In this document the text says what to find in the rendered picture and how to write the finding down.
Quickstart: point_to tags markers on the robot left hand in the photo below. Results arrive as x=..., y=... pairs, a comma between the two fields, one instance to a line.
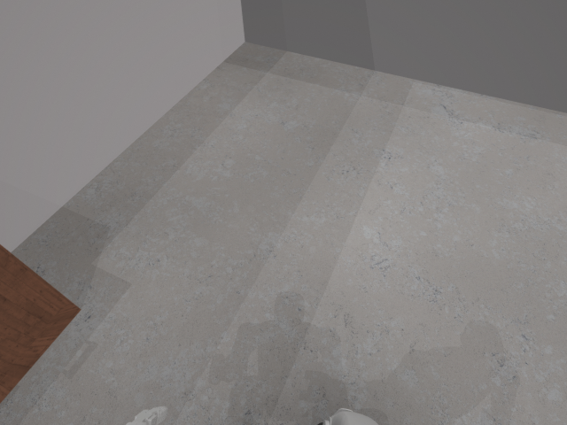
x=150, y=417

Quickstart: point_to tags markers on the robot right shin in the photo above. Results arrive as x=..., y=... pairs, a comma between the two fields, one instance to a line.
x=340, y=410

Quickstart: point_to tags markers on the cabinet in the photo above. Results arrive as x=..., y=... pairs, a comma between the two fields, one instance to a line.
x=32, y=315

